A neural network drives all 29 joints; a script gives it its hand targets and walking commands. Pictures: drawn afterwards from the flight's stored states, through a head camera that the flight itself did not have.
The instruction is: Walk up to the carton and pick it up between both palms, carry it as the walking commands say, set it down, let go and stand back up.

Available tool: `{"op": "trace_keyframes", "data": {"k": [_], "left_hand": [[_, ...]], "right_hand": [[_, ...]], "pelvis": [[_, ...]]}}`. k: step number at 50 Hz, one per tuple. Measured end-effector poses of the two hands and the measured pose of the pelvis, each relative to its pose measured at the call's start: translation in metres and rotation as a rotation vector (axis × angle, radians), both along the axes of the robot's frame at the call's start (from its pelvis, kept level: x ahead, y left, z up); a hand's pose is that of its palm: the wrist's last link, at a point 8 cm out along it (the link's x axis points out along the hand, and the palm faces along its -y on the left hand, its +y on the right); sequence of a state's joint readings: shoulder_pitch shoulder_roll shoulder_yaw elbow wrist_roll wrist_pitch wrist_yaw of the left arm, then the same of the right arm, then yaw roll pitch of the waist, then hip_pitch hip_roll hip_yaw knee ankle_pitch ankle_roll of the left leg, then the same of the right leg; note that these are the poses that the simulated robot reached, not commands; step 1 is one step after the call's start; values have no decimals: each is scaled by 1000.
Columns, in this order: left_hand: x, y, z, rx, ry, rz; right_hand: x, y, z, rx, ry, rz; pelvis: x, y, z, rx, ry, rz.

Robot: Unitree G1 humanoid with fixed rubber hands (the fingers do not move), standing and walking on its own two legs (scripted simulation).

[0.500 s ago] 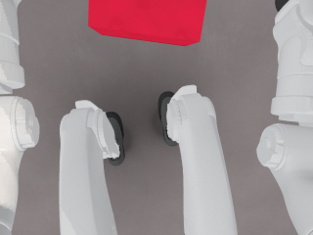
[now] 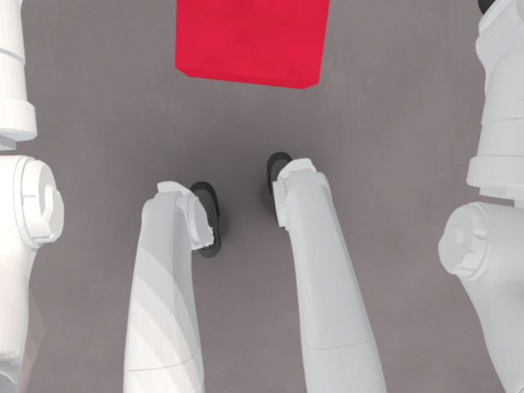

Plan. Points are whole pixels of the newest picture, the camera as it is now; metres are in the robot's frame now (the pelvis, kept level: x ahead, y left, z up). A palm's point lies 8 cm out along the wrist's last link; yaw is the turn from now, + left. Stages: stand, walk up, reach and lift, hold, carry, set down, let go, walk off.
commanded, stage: set down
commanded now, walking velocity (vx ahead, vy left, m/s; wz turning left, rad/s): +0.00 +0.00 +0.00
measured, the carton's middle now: (250, 41) +0.54 -0.07 -0.50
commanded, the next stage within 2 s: let go in 0.18 s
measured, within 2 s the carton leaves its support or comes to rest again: neither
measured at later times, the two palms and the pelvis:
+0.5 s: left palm out of the picture +0.56 +0.15 -0.03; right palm out of the picture +0.46 -0.30 -0.04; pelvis +0.02 -0.01 +0.08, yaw +0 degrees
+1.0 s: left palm out of the picture +0.35 +0.19 +0.11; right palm out of the picture +0.27 -0.27 +0.10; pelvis +0.06 -0.02 +0.16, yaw -1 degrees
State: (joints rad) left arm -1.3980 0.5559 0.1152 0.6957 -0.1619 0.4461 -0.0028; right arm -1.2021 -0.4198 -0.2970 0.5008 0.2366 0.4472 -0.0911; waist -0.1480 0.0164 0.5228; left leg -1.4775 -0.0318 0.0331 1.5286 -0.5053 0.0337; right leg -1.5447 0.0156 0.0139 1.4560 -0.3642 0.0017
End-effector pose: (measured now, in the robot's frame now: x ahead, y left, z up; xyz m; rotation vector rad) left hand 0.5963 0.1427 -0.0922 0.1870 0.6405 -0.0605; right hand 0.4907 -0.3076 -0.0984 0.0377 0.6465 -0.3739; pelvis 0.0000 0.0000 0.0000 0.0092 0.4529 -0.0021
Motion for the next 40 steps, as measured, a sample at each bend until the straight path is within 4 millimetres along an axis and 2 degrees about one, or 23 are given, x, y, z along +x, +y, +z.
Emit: {"op": "trace_keyframes", "data": {"k": [5, 11, 19, 22, 25, 27, 30, 34, 37, 40], "left_hand": [[-3, 9, 28, 23, -1, 3], [-3, 11, 58, 23, 4, -9], [-6, 11, 70, 37, 14, 21], [-15, 9, 70, 60, 3, 26], [-41, 11, 64, 97, 14, 37], [-68, 15, 61, 116, 40, 53], [-116, 18, 66, 124, 73, 75], [-166, 21, 87, 117, 107, 106], [-186, 22, 111, 114, 108, 100], [-200, 24, 144, 111, 76, 99]], "right_hand": [[4, 4, 31, 0, -10, 20], [2, 7, 50, -8, 17, 17], [-12, 7, 54, -15, 45, 41], [-13, 7, 59, -56, 23, 99], [-31, 9, 58, -88, 61, 180], [-53, 11, 59, -94, 106, 229], [-90, 14, 74, -90, 145, 295], [-129, 5, 101, -101, 194, 325], [-149, 1, 128, -87, 191, 313], [-169, 5, 159, -70, 160, 300]], "pelvis": [[6, -1, 27, 4, -16, -2], [13, -2, 56, -3, -34, 8], [22, -5, 73, -4, -5, 14], [20, -6, 77, 1, -52, 12], [21, -10, 82, 13, -87, 2], [24, -13, 86, 19, -106, -4], [27, -18, 94, 27, -154, -6], [28, -24, 107, 29, -211, -4], [30, -27, 115, 30, -206, -9], [41, -30, 123, 27, -188, -18]]}}
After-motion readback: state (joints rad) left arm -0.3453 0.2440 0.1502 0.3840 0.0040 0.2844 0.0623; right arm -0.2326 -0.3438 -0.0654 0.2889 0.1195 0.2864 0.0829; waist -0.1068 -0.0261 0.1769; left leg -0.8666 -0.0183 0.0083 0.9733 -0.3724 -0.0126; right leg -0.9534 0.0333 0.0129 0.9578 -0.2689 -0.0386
